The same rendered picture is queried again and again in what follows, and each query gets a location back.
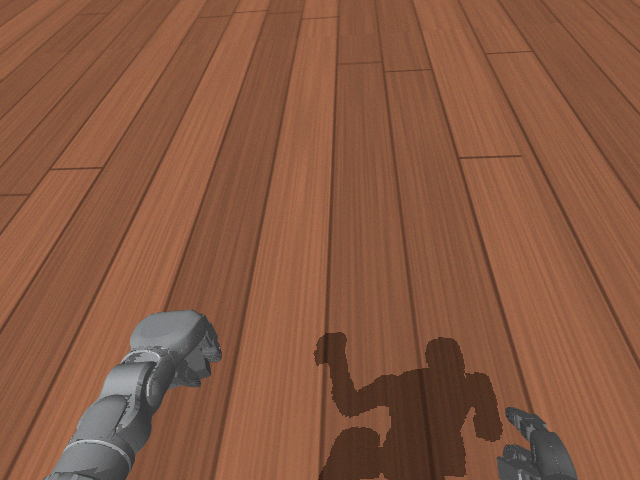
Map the right robot hand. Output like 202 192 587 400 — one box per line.
497 407 578 480

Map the left robot hand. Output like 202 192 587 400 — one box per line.
130 310 222 387

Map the left robot arm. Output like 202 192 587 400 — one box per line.
42 346 176 480

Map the small box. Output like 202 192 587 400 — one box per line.
168 348 211 389

